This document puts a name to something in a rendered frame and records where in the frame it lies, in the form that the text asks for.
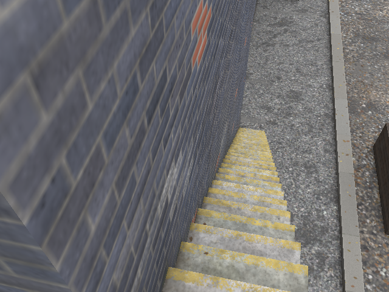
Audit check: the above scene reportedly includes stairs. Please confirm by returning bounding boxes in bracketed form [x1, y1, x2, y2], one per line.
[162, 127, 308, 292]

